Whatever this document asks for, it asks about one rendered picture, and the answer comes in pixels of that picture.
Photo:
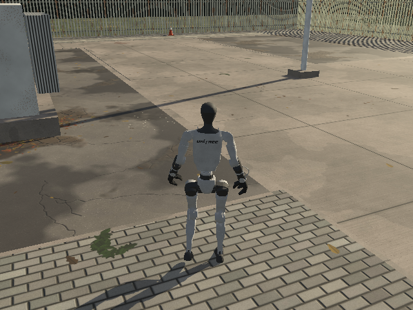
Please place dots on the robot right upper arm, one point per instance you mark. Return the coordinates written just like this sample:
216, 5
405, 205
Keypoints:
231, 148

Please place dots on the left robot hand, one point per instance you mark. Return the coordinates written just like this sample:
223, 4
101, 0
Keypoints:
171, 181

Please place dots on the right robot forearm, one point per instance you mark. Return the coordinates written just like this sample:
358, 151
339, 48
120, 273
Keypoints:
239, 172

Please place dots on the robot right foot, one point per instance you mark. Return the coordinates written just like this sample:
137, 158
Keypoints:
219, 257

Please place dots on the left robot forearm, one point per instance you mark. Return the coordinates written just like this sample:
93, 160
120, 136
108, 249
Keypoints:
175, 168

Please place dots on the robot right thigh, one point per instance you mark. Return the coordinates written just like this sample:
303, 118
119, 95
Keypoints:
221, 199

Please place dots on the right robot hand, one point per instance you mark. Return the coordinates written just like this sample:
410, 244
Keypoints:
241, 185

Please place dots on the robot left upper arm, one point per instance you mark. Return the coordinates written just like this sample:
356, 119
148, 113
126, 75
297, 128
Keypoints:
183, 146

